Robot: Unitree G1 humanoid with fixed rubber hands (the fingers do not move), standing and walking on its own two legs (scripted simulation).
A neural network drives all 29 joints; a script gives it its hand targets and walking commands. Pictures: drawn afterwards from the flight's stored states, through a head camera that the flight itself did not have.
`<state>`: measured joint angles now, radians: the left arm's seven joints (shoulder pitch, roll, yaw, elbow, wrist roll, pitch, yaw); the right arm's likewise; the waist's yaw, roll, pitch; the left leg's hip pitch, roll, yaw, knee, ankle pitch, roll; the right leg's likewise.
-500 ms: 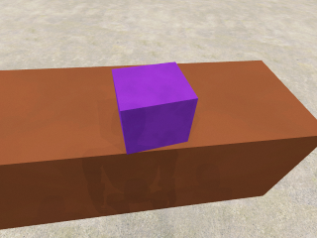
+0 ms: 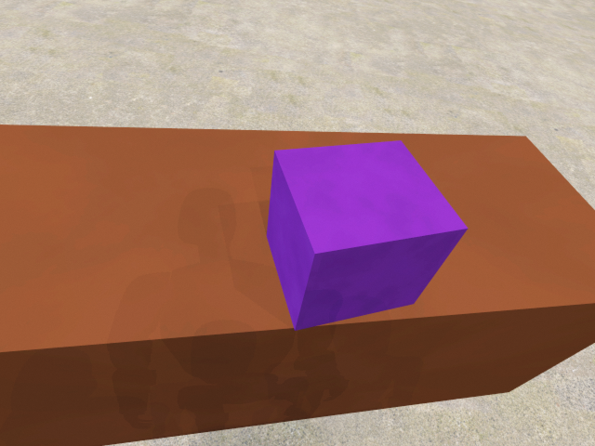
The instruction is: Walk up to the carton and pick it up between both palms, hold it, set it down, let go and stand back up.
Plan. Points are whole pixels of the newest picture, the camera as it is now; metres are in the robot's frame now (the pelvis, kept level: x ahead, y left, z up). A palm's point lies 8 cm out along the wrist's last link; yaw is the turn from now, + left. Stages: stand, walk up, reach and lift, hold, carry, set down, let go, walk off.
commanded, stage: walk up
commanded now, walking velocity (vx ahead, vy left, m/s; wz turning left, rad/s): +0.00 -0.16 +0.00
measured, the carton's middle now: (349, 233) +0.48 -0.09 +0.00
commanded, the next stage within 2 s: none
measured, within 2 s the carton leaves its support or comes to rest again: neither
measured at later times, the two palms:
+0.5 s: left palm out of the picture +0.10 +0.17 -0.13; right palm out of the picture -0.03 -0.33 -0.14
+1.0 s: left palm out of the picture +0.02 +0.08 -0.13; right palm out of the picture +0.00 -0.36 -0.13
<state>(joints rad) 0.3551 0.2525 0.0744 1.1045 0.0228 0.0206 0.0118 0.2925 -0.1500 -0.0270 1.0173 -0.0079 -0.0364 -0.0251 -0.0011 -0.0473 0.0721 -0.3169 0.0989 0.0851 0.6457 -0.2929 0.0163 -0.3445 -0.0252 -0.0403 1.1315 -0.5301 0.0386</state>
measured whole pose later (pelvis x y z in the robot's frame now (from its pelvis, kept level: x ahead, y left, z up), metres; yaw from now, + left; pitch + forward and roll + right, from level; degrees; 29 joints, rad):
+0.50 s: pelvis +0.00 -0.08 +0.00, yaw -1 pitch +0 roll +0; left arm 0.12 0.22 0.04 0.99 0.00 0.04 0.00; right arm 0.31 -0.22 -0.07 1.02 -0.03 0.01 -0.03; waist -0.07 0.03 0.09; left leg -0.32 0.15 0.07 0.56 -0.24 -0.05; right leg -0.25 -0.04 -0.05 0.54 -0.29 0.04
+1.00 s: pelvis -0.01 -0.14 +0.01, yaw +1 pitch -2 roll +0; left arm 0.24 0.15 0.01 1.06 0.00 -0.02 0.04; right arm 0.24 -0.13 -0.03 1.14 -0.01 0.02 -0.04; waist 0.01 -0.01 0.05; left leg -0.06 0.01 0.03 0.40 -0.30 0.00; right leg -0.15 0.03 -0.12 0.42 -0.24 -0.07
